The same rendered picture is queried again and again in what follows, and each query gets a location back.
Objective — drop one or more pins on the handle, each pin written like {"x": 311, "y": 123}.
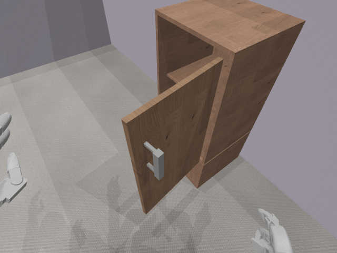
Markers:
{"x": 158, "y": 161}

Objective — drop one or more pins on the right robot hand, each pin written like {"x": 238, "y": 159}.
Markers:
{"x": 275, "y": 240}

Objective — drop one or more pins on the cupboard door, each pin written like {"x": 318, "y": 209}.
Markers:
{"x": 175, "y": 122}

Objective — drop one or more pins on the left robot hand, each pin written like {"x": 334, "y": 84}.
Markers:
{"x": 12, "y": 186}

